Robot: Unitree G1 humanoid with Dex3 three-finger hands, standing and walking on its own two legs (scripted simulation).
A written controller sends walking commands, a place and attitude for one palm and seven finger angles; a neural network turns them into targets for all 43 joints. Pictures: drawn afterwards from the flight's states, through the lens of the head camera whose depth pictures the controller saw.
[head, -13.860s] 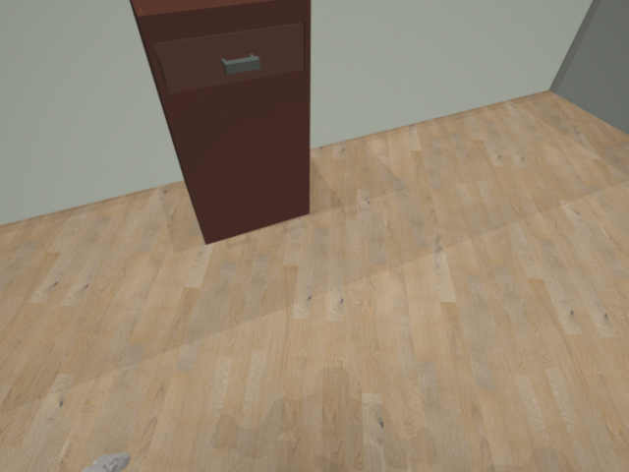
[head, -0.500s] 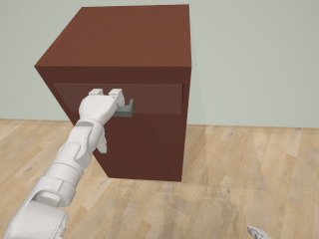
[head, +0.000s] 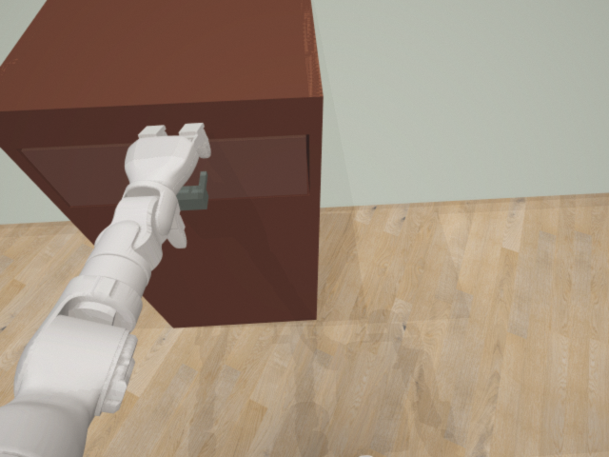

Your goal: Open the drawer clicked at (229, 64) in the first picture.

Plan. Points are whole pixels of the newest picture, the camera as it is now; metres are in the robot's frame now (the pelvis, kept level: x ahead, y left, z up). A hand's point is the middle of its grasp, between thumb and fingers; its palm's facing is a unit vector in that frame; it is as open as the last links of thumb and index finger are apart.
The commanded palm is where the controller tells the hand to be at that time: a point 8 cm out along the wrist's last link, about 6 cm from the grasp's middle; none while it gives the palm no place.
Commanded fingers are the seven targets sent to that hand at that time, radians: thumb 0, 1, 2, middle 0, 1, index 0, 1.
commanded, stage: move the hooked fingers above the handle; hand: left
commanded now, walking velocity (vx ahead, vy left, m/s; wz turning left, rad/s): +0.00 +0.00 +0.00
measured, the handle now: (175, 188) +0.53 +0.19 +0.00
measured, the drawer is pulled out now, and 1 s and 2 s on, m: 0.00 0.00 0.00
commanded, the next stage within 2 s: none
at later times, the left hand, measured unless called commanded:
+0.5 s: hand (160, 197) +0.46 +0.18 +0.06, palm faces -0.01 -0.03 -1.00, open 13.8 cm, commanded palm +0.45 +0.19 +0.12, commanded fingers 0.00 -0.50 0.30 -0.30 -1.20 -0.30 -1.20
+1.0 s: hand (163, 190) +0.47 +0.18 +0.06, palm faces +0.03 -0.06 -1.00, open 13.8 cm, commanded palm +0.45 +0.20 +0.12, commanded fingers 0.00 -0.50 0.30 -0.30 -1.20 -0.30 -1.20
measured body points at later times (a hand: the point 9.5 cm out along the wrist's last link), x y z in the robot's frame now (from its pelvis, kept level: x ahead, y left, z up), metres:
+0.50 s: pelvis +0.00 +0.01 +0.00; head +0.06 +0.00 +0.45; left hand +0.45 +0.18 +0.12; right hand +0.08 -0.26 -0.13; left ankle -0.01 +0.12 -0.72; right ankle +0.00 -0.11 -0.72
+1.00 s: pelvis +0.01 +0.01 +0.00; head +0.08 -0.01 +0.45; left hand +0.46 +0.18 +0.12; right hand +0.05 -0.26 -0.14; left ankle -0.01 +0.12 -0.72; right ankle +0.00 -0.11 -0.72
